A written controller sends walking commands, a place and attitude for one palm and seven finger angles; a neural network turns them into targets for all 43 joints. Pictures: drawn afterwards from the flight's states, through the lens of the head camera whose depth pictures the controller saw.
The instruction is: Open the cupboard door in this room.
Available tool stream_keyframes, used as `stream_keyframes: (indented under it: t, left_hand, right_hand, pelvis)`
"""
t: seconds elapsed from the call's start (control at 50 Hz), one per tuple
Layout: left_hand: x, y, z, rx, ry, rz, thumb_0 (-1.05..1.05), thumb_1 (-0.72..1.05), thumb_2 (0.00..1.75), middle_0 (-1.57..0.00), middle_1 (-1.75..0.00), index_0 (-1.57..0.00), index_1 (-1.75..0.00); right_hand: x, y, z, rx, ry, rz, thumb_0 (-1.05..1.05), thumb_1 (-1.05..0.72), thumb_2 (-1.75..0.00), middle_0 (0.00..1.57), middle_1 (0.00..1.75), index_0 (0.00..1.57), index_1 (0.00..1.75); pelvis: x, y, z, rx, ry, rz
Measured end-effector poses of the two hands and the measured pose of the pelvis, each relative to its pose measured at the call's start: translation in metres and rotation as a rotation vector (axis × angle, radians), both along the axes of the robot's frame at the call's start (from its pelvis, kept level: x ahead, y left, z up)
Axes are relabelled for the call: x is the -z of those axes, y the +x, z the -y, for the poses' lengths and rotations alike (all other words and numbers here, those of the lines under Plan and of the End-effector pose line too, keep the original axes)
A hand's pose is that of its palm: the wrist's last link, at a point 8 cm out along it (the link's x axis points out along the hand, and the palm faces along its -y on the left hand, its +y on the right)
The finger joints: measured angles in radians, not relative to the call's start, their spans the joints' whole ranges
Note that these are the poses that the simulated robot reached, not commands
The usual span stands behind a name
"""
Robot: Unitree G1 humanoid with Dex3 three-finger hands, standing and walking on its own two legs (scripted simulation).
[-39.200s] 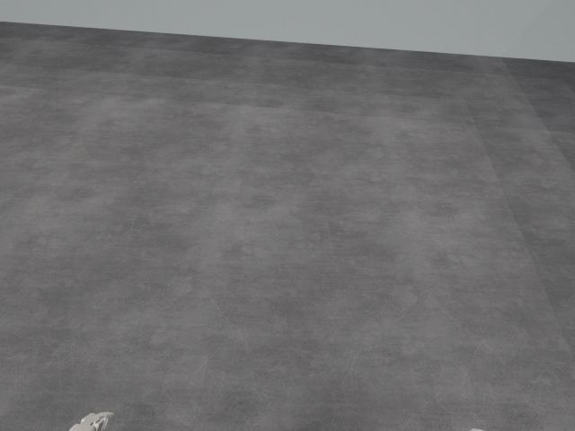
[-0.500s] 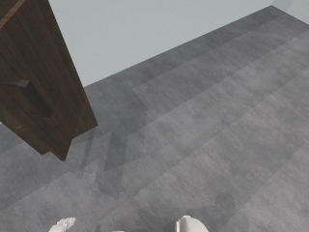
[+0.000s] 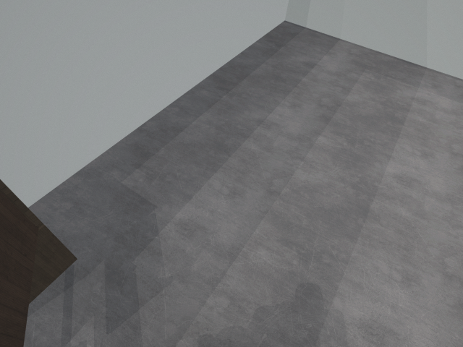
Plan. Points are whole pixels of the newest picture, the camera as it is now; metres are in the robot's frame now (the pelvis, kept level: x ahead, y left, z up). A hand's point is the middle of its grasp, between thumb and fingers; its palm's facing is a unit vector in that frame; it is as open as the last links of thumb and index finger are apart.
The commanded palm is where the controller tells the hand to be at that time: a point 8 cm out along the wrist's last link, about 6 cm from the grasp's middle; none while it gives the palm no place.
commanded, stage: walk to a spot facing it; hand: left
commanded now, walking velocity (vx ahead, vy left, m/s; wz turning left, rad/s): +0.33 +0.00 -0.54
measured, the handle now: out of the picture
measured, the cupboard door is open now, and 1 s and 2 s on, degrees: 51 51 51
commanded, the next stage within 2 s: turn to face it in 1.34 s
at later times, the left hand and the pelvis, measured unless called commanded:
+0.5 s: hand (214, 244) +0.36 +0.06 -0.16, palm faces -0.26 -0.94 -0.20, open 7.3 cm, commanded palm none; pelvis +0.19 -0.08 +0.00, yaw -13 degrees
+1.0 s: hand (221, 221) +0.43 +0.04 -0.18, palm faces -0.22 -0.96 -0.15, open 7.4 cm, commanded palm none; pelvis +0.44 -0.13 +0.00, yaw -20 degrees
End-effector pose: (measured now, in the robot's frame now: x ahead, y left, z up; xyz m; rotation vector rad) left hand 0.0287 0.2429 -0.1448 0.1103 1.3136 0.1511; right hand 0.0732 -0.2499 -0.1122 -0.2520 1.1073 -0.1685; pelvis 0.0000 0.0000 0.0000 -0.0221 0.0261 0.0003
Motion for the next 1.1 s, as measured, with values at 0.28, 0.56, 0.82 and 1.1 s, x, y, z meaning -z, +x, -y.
stream_keyframes:
  t: [0.28,0.56,0.82,1.1]
  left_hand:
    - [-0.018,0.239,0.060,0.305,-0.035,0.167,0.01,0.91,0.90,-0.19,-0.30,-0.19,-0.30]
    - [-0.021,0.332,0.133,0.307,0.041,0.146,-0.02,0.94,0.89,-0.20,-0.30,-0.20,-0.30]
    - [-0.015,0.323,0.130,0.193,0.048,-0.158,-0.01,0.92,0.89,-0.20,-0.30,-0.20,-0.30]
    - [-0.012,0.531,0.184,0.299,0.008,-0.050,0.01,0.92,0.89,-0.20,-0.30,-0.20,-0.30]
  right_hand:
    - [0.001,-0.107,-0.038,0.334,0.127,-0.437,0.01,-0.91,-0.90,0.20,0.30,0.20,0.30]
    - [0.024,0.055,0.052,0.413,0.164,-0.302,0.01,-0.91,-0.90,0.20,0.30,0.20,0.30]
    - [0.008,0.345,0.118,0.232,0.121,0.068,0.01,-0.92,-0.90,0.20,0.30,0.20,0.30]
    - [0.018,0.365,0.135,0.390,0.095,-0.135,-0.01,-0.96,-0.90,0.20,0.30,0.21,0.30]
  pelvis:
    - [-0.008,0.099,0.020,0.174,0.012,-0.003]
    - [-0.007,0.216,0.096,0.249,0.035,0.021]
    - [-0.006,0.350,0.120,0.295,0.027,0.019]
    - [-0.009,0.485,0.151,0.358,0.041,0.034]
